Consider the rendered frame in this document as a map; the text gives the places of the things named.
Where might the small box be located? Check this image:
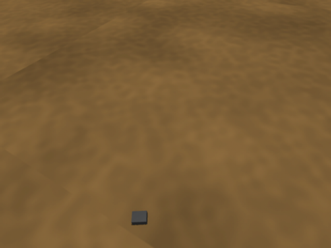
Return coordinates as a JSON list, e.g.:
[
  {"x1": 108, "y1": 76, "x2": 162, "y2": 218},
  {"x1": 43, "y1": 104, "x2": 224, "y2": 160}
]
[{"x1": 131, "y1": 211, "x2": 147, "y2": 225}]

